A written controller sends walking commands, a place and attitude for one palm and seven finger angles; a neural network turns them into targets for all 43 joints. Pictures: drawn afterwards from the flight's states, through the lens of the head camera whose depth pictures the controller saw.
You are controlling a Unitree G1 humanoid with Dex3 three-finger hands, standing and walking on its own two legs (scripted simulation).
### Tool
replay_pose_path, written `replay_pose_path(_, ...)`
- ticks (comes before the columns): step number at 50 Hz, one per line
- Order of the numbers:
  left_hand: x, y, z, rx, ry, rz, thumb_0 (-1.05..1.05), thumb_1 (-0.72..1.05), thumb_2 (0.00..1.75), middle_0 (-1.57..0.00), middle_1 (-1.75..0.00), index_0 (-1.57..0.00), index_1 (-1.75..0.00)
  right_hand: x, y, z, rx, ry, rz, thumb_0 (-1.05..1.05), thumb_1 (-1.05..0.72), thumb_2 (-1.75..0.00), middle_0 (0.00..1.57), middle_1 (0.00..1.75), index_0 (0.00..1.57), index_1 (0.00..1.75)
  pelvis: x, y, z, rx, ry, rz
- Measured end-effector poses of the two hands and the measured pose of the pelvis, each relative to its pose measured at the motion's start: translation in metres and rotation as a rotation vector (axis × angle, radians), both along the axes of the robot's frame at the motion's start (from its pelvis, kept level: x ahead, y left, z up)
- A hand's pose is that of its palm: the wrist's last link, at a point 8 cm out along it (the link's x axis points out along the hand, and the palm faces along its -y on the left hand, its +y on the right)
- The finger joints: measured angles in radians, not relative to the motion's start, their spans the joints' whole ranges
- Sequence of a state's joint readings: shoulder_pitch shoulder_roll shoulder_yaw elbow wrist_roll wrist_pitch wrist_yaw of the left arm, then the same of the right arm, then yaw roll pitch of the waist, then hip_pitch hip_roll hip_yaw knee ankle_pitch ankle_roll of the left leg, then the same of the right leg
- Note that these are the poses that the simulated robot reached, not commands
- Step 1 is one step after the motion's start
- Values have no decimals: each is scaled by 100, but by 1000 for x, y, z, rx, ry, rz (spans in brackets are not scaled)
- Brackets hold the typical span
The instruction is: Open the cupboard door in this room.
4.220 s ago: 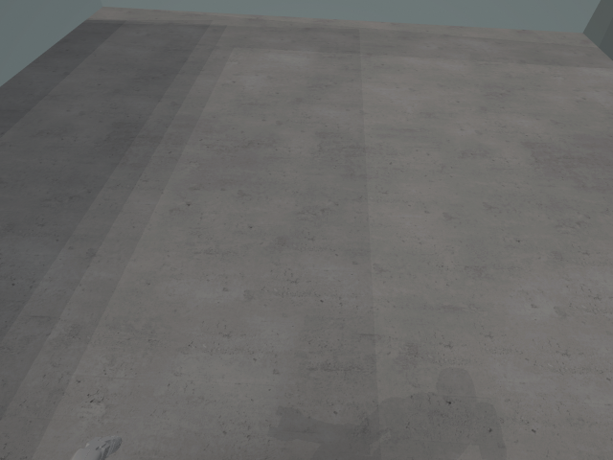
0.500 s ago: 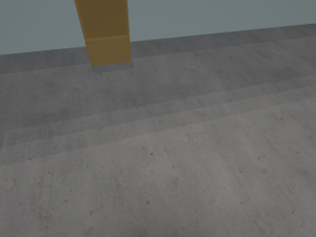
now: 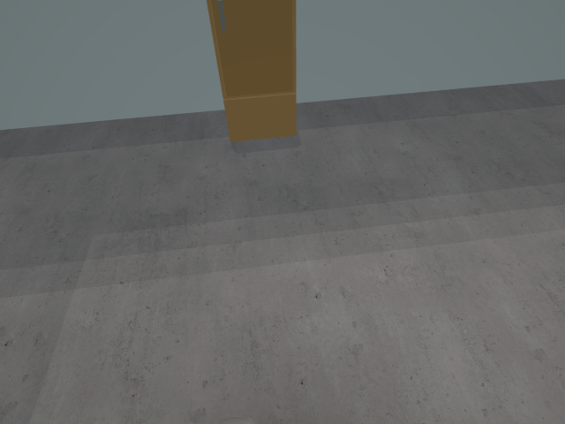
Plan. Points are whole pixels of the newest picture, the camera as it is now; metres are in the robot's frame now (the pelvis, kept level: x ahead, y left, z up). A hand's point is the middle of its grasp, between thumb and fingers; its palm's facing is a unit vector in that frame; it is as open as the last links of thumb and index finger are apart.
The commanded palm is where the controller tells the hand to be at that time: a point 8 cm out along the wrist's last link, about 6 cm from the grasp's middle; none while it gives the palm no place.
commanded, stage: turn or walk to find it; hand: left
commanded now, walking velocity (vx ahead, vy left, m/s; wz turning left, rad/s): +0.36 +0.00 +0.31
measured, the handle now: (222, 13) +1.80 +0.39 -0.03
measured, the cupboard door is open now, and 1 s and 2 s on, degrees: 0 0 0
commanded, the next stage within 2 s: stand and wait in 0.10 s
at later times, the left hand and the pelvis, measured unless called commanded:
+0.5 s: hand out of the picture +0.04 +0.25 -0.19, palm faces +0.16 -0.97 -0.16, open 7.4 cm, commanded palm none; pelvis +0.11 +0.09 -0.01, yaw +5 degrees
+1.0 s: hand out of the picture +0.16 +0.25 -0.17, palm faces +0.19 -0.96 -0.22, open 7.3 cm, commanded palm none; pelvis +0.18 +0.07 +0.00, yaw +9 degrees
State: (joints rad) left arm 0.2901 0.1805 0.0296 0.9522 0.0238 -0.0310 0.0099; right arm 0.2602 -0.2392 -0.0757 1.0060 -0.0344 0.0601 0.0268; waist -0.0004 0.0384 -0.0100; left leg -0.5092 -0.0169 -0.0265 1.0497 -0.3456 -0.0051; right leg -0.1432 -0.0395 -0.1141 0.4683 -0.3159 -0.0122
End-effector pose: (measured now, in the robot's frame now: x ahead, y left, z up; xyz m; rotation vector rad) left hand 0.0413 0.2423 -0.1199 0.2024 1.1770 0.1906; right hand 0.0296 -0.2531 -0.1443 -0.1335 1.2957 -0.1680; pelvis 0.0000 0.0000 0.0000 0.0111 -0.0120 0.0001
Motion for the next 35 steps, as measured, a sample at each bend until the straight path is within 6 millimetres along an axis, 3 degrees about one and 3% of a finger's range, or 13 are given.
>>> replay_pose_path(5,-40,-6,-4,-29,128,74,0,90,90,-20,-30,-20,-30,29,2,9,-1,-9,35,1,-91,-90,20,30,20,30,21,4,6,4,-1,48)
replay_pose_path(9,-67,-9,-10,-69,233,142,0,90,90,-20,-30,-20,-30,64,18,9,-7,11,88,1,-91,-90,20,30,20,30,43,16,4,-7,4,81)
replay_pose_path(14,-90,-7,-23,-134,381,218,0,90,90,-20,-30,-20,-30,129,60,3,-12,-4,181,1,-91,-90,20,30,20,30,73,42,-7,-24,11,107)
replay_pose_path(18,-89,9,-40,-175,481,245,0,90,90,-21,-30,-20,-30,179,101,-3,-27,-84,224,0,-91,-90,20,30,20,30,96,69,-22,-28,5,102)
replay_pose_path(21,-63,28,-41,-166,469,227,0,90,90,-21,-30,-20,-30,195,124,4,-18,-127,209,0,-91,-90,20,30,20,30,105,79,-16,-32,-8,81)
replay_pose_path(25,-6,55,-39,-139,344,196,0,91,90,-20,-30,-20,-30,208,139,16,-9,-173,174,-2,-93,-90,20,30,20,30,115,89,-6,-25,-12,88)
replay_pose_path(31,81,82,-28,-80,110,175,0,91,90,-20,-30,-20,-30,214,138,17,-3,-164,180,-2,-94,-90,20,30,20,30,124,93,-2,-11,-6,124)
replay_pose_path(35,121,86,-17,-51,5,148,0,91,90,-20,-30,-20,-30,205,129,9,7,-129,168,-1,-93,-90,20,30,20,30,132,90,-2,-1,-5,140)
